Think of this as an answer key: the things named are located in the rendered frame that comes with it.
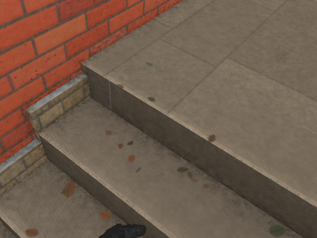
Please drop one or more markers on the left robot hand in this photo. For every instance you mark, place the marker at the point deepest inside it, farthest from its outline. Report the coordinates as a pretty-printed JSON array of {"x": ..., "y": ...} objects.
[{"x": 125, "y": 231}]

